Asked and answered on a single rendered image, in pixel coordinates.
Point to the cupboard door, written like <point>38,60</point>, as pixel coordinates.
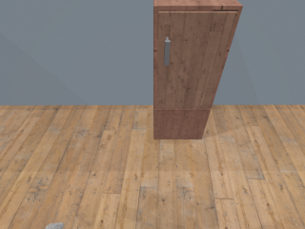
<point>199,42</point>

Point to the handle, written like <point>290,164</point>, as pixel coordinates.
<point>167,52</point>

